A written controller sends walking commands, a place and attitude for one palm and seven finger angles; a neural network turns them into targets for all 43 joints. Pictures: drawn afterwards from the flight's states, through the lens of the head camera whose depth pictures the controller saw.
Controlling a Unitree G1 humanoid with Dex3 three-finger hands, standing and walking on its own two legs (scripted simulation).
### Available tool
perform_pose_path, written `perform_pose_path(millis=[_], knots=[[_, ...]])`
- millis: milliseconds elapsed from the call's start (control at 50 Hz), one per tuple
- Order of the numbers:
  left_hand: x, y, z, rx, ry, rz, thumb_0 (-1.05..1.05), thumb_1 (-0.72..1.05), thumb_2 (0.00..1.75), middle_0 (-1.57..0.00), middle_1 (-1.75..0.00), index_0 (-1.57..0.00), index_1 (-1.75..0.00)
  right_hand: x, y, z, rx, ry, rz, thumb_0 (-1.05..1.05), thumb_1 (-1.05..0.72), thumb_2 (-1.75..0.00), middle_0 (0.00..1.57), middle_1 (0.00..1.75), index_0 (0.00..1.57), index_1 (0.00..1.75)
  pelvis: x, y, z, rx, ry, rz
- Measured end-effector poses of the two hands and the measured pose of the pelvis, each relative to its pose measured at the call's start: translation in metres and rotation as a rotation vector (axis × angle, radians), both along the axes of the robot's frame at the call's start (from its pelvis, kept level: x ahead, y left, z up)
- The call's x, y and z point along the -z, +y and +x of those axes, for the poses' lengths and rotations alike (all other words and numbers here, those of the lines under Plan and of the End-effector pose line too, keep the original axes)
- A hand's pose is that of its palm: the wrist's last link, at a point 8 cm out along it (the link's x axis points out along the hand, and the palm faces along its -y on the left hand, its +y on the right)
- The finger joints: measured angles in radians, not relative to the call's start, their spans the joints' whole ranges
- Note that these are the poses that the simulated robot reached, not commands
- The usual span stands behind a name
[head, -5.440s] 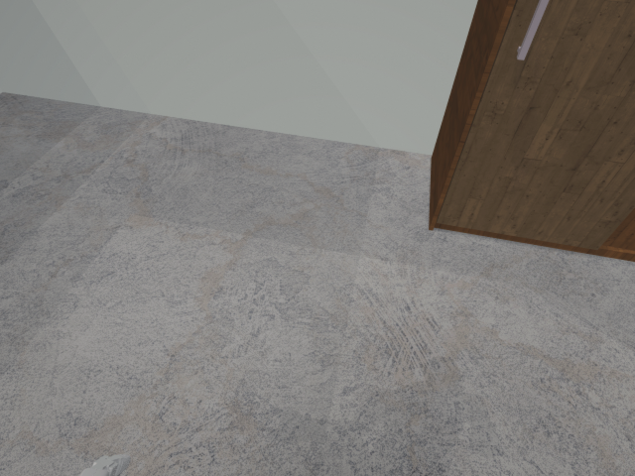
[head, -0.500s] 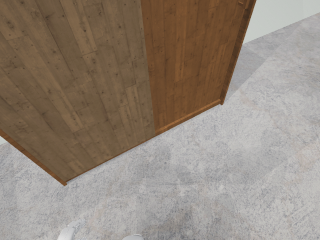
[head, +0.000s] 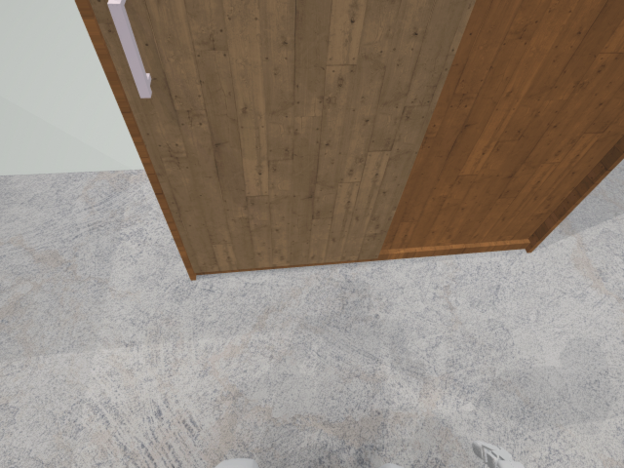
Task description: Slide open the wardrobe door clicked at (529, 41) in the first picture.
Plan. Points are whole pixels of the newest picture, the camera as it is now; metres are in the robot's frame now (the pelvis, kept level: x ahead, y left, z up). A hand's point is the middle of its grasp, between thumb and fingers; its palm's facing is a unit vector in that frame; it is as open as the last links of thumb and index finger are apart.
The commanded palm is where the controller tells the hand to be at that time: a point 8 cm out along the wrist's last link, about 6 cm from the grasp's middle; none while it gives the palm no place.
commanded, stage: turn to face it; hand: left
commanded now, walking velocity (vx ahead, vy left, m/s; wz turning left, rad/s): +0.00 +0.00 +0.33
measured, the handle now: (133, 47) +0.71 +0.38 +0.11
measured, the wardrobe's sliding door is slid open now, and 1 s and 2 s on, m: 0.00 0.00 0.00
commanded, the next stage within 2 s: take the last steps up to it in 0.38 s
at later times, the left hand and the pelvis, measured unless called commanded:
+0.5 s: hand out of the picture +0.04 +0.16 -0.13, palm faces +0.17 -0.95 -0.27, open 7.3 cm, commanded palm none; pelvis -0.03 -0.04 +0.01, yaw +10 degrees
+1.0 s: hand out of the picture -0.16 +0.20 -0.16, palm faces +0.35 -0.92 -0.20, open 7.4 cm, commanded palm none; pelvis -0.02 +0.05 +0.01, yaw +15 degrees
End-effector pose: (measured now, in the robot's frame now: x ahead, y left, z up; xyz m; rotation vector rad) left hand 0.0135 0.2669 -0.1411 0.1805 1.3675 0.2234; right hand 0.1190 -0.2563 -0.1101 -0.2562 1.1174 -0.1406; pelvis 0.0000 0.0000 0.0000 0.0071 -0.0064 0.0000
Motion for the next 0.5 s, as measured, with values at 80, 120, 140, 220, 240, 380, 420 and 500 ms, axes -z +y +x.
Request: perform_pose_path(millis=[80,120,140,220,240,380,420,500], knots=[[-0.008,0.013,0.000,-0.033,-0.013,0.008,0.00,0.91,0.89,-0.20,-0.30,-0.20,-0.30,-0.009,0.017,-0.002,-0.029,0.005,-0.004,0.00,-0.91,-0.90,0.20,0.30,0.20,0.30,-0.010,0.005,-0.002,-0.032,-0.003,-0.021],[-0.015,0.014,0.005,-0.038,-0.045,0.008,0.00,0.91,0.89,-0.20,-0.30,-0.20,-0.30,-0.010,0.022,-0.006,-0.036,0.018,0.003,0.00,-0.91,-0.90,0.20,0.30,0.20,0.30,-0.014,0.007,-0.004,-0.047,-0.003,-0.025],[-0.017,0.014,0.008,-0.039,-0.062,0.009,0.00,0.91,0.89,-0.20,-0.30,-0.20,-0.30,-0.009,0.024,-0.009,-0.038,0.024,0.009,0.00,-0.91,-0.90,0.20,0.30,0.20,0.30,-0.015,0.007,-0.004,-0.053,-0.004,-0.025],[-0.026,0.008,0.021,-0.034,-0.119,0.017,0.00,0.91,0.89,-0.20,-0.30,-0.20,-0.30,-0.004,0.025,-0.021,-0.034,0.043,0.035,0.00,-0.91,-0.90,0.20,0.30,0.20,0.30,-0.018,0.003,-0.008,-0.072,-0.008,-0.019],[-0.028,0.004,0.024,-0.032,-0.131,0.019,0.00,0.91,0.89,-0.20,-0.30,-0.20,-0.30,-0.002,0.024,-0.025,-0.031,0.049,0.042,0.00,-0.91,-0.90,0.20,0.30,0.20,0.30,-0.017,0.001,-0.009,-0.077,-0.009,-0.016],[-0.035,-0.033,0.039,-0.016,-0.222,0.043,0.00,0.91,0.89,-0.20,-0.30,-0.20,-0.30,0.026,-0.001,-0.054,-0.006,0.110,0.096,0.00,-0.90,-0.90,0.20,0.30,0.20,0.30,-0.008,-0.026,-0.016,-0.109,-0.015,0.015],[-0.039,-0.046,0.033,-0.014,-0.234,0.048,0.00,0.91,0.89,-0.20,-0.30,-0.20,-0.30,0.032,-0.010,-0.062,0.000,0.132,0.105,0.00,-0.91,-0.90,0.20,0.30,0.20,0.30,-0.008,-0.033,-0.020,-0.130,-0.026,0.009],[-0.046,-0.063,0.010,-0.057,-0.227,0.043,0.00,0.90,0.89,-0.20,-0.30,-0.21,-0.30,0.029,-0.023,-0.072,-0.017,0.180,0.102,0.00,-0.91,-0.90,0.20,0.30,0.20,0.30,-0.015,-0.042,-0.026,-0.167,-0.029,0.029]])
